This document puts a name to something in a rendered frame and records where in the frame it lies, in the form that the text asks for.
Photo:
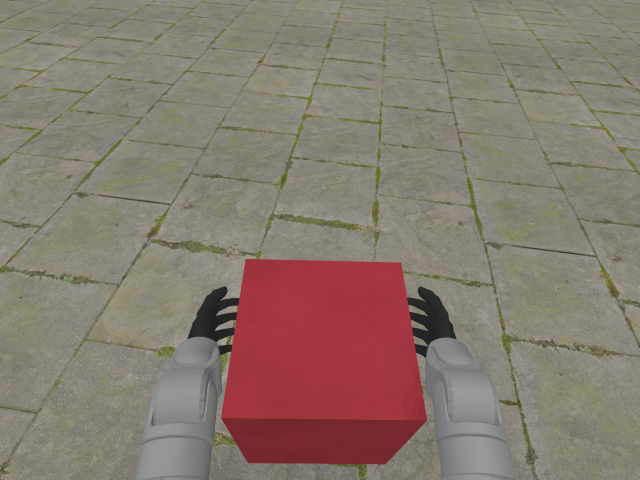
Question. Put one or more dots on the left robot forearm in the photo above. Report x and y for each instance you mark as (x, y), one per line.
(180, 423)

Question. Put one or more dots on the right robot forearm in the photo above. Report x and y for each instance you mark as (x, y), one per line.
(469, 425)

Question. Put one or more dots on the right robot hand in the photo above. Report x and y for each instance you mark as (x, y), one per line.
(436, 322)

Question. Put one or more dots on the left robot hand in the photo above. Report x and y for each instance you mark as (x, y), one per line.
(206, 321)

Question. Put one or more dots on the carton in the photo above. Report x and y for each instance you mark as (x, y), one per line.
(323, 366)

